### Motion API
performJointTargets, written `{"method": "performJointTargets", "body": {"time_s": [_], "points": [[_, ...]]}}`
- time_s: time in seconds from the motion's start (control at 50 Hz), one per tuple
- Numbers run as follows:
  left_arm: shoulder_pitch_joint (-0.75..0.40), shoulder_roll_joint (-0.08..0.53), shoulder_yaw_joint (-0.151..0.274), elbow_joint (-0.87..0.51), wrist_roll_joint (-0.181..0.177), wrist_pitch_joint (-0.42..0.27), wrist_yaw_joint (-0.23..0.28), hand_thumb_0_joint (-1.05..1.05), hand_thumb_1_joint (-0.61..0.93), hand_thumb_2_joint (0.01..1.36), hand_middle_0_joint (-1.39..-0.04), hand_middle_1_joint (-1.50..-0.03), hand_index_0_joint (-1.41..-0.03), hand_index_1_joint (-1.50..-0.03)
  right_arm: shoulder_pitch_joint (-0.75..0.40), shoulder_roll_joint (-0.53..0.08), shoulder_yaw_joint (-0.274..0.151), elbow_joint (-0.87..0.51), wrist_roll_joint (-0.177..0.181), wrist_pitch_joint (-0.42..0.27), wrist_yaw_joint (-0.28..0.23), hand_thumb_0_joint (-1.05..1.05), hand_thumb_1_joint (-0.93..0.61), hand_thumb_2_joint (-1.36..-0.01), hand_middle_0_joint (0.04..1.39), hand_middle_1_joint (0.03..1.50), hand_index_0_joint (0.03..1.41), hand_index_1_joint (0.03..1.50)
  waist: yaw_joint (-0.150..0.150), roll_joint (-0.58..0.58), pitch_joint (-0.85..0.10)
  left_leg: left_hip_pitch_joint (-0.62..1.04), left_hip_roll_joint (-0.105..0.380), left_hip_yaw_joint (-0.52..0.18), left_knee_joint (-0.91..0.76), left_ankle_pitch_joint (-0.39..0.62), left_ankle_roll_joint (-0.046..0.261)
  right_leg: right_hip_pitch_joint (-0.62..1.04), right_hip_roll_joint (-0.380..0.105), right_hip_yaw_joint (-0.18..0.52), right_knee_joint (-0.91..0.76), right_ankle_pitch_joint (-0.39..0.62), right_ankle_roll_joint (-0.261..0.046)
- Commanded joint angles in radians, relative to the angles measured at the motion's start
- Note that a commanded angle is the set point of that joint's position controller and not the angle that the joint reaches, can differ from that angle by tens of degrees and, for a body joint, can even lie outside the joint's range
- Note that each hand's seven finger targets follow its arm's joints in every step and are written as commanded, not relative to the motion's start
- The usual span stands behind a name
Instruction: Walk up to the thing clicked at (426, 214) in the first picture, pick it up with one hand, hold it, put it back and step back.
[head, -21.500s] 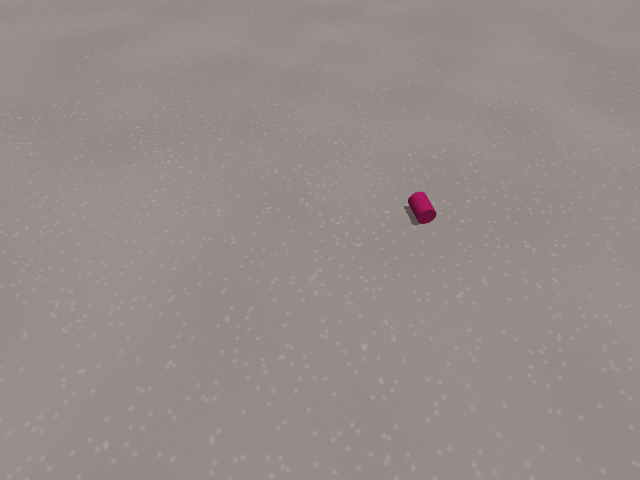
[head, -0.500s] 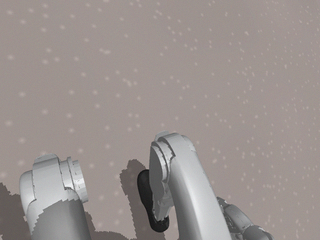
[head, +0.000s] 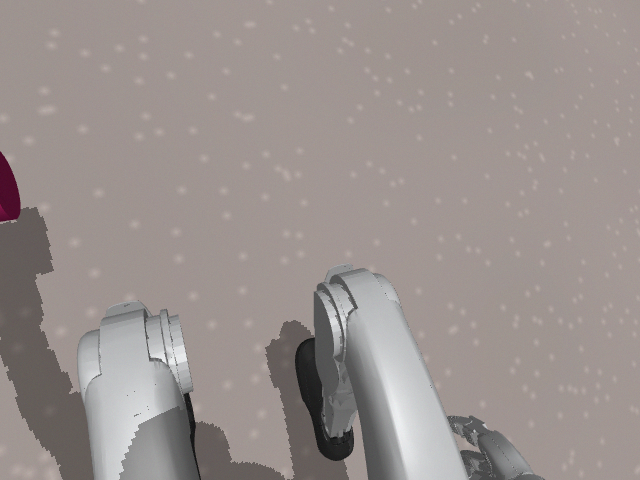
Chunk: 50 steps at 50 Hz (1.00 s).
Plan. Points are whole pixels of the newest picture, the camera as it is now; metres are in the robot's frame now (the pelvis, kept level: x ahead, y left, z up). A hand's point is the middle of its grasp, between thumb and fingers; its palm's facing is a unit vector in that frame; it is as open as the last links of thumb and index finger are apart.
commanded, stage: lift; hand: left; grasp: from above
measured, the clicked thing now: out of the picture +0.46 +0.37 -0.17
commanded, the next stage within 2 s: hold in 1.64 s
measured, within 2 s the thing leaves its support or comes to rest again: neither
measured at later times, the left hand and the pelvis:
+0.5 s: hand out of the picture +0.40 +0.36 -0.03, palm faces -0.46 -0.13 -0.88, open 10.9 cm; pelvis +0.00 +0.00 +0.08, yaw +4 degrees
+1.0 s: hand out of the picture +0.33 +0.32 +0.18, palm faces -0.43 -0.16 -0.89, open 11.0 cm; pelvis +0.01 +0.00 +0.26, yaw +8 degrees
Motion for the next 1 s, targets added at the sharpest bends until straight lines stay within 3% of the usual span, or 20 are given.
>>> {"method": "performJointTargets", "body": {"time_s": [0.0, 0.02, 0.14, 0.18, 0.3, 0.44, 0.54, 0.58, 0.66, 0.72, 0.82, 0.86, 0.92, 0.96, 0.98], "points": [[-0.312, 0.326, 0.05, -0.202, -0.03, 0.017, 0.044, 0.0, 0.749, 0.659, -1.117, -0.629, -1.139, -0.608, 0.189, -0.247, -0.102, -0.022, 0.008, 0.001, -0.023, 0.0, -0.927, -0.909, 0.199, 0.3, 0.199, 0.3, 0.024, 0.412, -0.75, 0.605, 0.01, 0.11, -0.285, 0.132, 0.028, 0.317, 0.033, -0.045, -0.251, 0.168, -0.083], [-0.328, 0.326, 0.046, -0.223, -0.03, 0.023, 0.038, 0.0, 0.767, 0.71, -1.117, -0.617, -1.131, -0.603, 0.194, -0.246, -0.103, -0.021, 0.011, 0.003, -0.024, 0.0, -0.909, -0.903, 0.2, 0.3, 0.2, 0.3, 0.026, 0.439, -0.756, 0.607, 0.008, 0.113, -0.299, 0.128, 0.027, 0.313, 0.03, -0.048, -0.253, 0.167, -0.084], [-0.275, 0.29, 0.036, -0.304, -0.088, 0.065, -0.012, 0.0, 0.822, 0.71, -1.157, -0.605, -1.171, -0.591, 0.217, -0.235, -0.137, -0.026, 0.039, 0.008, -0.033, 0.0, -0.909, -0.903, 0.2, 0.3, 0.2, 0.3, 0.056, 0.415, -0.822, 0.669, 0.006, 0.114, -0.361, 0.144, 0.033, 0.35, 0.025, -0.029, -0.29, 0.185, -0.082], [-0.254, 0.287, 0.033, -0.344, -0.088, 0.071, -0.031, 0.0, 0.843, 0.7, -1.167, -0.602, -1.184, -0.585, 0.22, -0.227, -0.147, -0.028, 0.05, 0.012, -0.038, 0.0, -0.906, -0.902, 0.2, 0.3, 0.2, 0.3, 0.07, 0.413, -0.846, 0.705, 0.007, 0.116, -0.383, 0.16, 0.036, 0.366, 0.023, -0.022, -0.306, 0.198, -0.08], [-0.194, 0.224, 0.022, -0.44, -0.135, 0.076, -0.077, 0.0, 0.839, 0.705, -1.17, -0.579, -1.182, -0.567, 0.215, -0.213, -0.173, -0.029, 0.075, 0.017, -0.052, 0.0, -0.901, -0.901, 0.2, 0.3, 0.2, 0.3, 0.078, 0.383, -0.818, 0.759, 0.008, 0.103, -0.462, 0.148, 0.036, 0.367, 0.012, -0.008, -0.359, 0.184, -0.082], [-0.089, 0.17, 0.015, -0.554, -0.184, 0.076, -0.11, 0.0, 0.809, 0.716, -1.143, -0.584, -1.152, -0.575, 0.188, -0.188, -0.188, -0.057, 0.1, 0.014, -0.075, 0.0, -0.897, -0.9, 0.2, 0.3, 0.2, 0.3, 0.104, 0.345, -0.804, 0.821, 0.013, 0.088, -0.602, 0.051, 0.043, 0.471, 0.009, 0.007, -0.456, 0.146, -0.072], [0.006, 0.131, 0.006, -0.682, -0.219, 0.093, -0.137, 0.0, 0.84, 0.673, -1.142, -0.592, -1.162, -0.571, 0.171, -0.174, -0.198, -0.072, 0.113, 0.012, -0.094, 0.0, -0.895, -0.899, 0.2, 0.3, 0.2, 0.3, 0.12, 0.314, -0.85, 0.929, 0.014, 0.096, -0.67, 0.118, 0.044, 0.584, 0.009, 0.02, -0.545, 0.186, -0.068], [0.03, 0.13, 0.009, -0.725, -0.225, 0.104, -0.145, 0.0, 0.861, 0.716, -1.168, -0.592, -1.181, -0.579, 0.158, -0.17, -0.202, -0.076, 0.117, 0.011, -0.105, 0.0, -0.893, -0.898, 0.2, 0.3, 0.2, 0.3, 0.129, 0.309, -0.847, 0.978, 0.018, 0.099, -0.707, 0.123, 0.044, 0.622, 0.009, 0.025, -0.582, 0.19, -0.066], [0.069, 0.092, -0.002, -0.797, -0.242, 0.123, -0.14, 0.0, 0.83, 0.729, -1.144, -0.597, -1.156, -0.585, 0.135, -0.152, -0.2, -0.079, 0.129, 0.007, -0.128, 0.0, -0.889, -0.896, 0.2, 0.3, 0.2, 0.3, 0.13, 0.309, -0.796, 1.053, 0.022, 0.094, -0.814, 0.084, 0.04, 0.702, 0.008, 0.033, -0.667, 0.172, -0.061], [0.147, 0.063, -0.012, -0.803, -0.235, 0.139, -0.135, 0.0, 0.84, 0.703, -1.146, -0.579, -1.159, -0.566, 0.12, -0.147, -0.201, -0.074, 0.137, 0.003, -0.142, 0.0, -0.886, -0.895, 0.2, 0.3, 0.2, 0.3, 0.145, 0.299, -0.781, 1.156, 0.027, 0.084, -0.905, 0.093, 0.033, 0.775, 0.01, 0.035, -0.733, 0.176, -0.06], [0.198, 0.026, -0.02, -0.843, -0.249, 0.17, -0.117, 0.0, 0.856, 0.78, -1.159, -0.631, -1.169, -0.622, 0.094, -0.116, -0.194, -0.068, 0.148, -0.006, -0.161, 0.0, -0.888, -0.896, 0.201, 0.3, 0.2, 0.3, 0.148, 0.237, -0.727, 1.24, 0.015, 0.123, -0.999, 0.128, 0.037, 0.947, 0.007, 0.065, -0.898, 0.184, -0.058], [0.233, -0.034, -0.061, -0.806, -0.25, 0.182, -0.115, 0.0, 0.876, 0.799, -1.182, -0.637, -1.189, -0.631, 0.091, -0.107, -0.194, -0.057, 0.149, -0.013, -0.167, 0.0, -0.889, -0.896, 0.201, 0.3, 0.2, 0.3, 0.135, 0.216, -0.667, 1.275, 0.015, 0.129, -1.044, 0.129, 0.036, 0.989, 0.009, 0.072, -0.955, 0.186, -0.057], [0.298, -0.043, -0.064, -0.757, -0.236, 0.192, -0.111, 0.0, 0.859, 0.78, -1.152, -0.646, -1.163, -0.635, 0.086, -0.102, -0.193, -0.043, 0.155, -0.026, -0.18, 0.0, -0.889, -0.896, 0.2, 0.3, 0.2, 0.3, 0.146, 0.188, -0.595, 1.314, 0.014, 0.126, -1.128, 0.113, 0.032, 1.07, 0.01, 0.082, -1.032, 0.171, -0.059], [0.287, -0.09, -0.104, -0.743, -0.233, 0.191, -0.11, 0.0, 0.838, 0.768, -1.14, -0.645, -1.151, -0.634, 0.086, -0.094, -0.191, -0.038, 0.157, -0.038, -0.187, 0.0, -0.891, -0.897, 0.2, 0.3, 0.2, 0.3, 0.137, 0.169, -0.535, 1.334, 0.012, 0.134, -1.173, 0.105, 0.032, 1.104, 0.009, 0.09, -1.088, 0.168, -0.06], [0.288, -0.094, -0.104, -0.741, -0.24, 0.19, -0.105, 0.0, 0.831, 0.774, -1.127, -0.658, -1.14, -0.644, 0.086, -0.092, -0.193, -0.036, 0.159, -0.044, -0.19, 0.0, -0.89, -0.897, 0.2, 0.3, 0.2, 0.3, 0.14, 0.151, -0.531, 1.352, 0.011, 0.132, -1.196, 0.099, 0.032, 1.135, 0.011, 0.094, -1.12, 0.159, -0.06]]}}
